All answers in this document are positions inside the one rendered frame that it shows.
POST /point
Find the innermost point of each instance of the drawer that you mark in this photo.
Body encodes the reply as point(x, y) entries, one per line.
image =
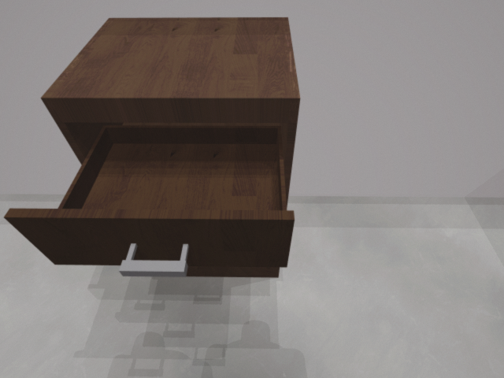
point(219, 189)

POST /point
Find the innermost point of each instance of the handle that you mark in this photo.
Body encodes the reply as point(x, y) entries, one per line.
point(131, 267)

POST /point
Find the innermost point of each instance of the cabinet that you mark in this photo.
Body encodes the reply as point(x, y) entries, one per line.
point(184, 71)

